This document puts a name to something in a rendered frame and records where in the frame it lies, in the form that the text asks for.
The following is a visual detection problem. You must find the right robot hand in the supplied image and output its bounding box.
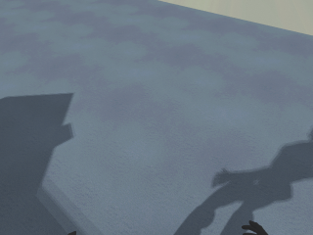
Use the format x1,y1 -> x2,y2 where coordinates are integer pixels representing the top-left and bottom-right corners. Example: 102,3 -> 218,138
242,220 -> 268,235

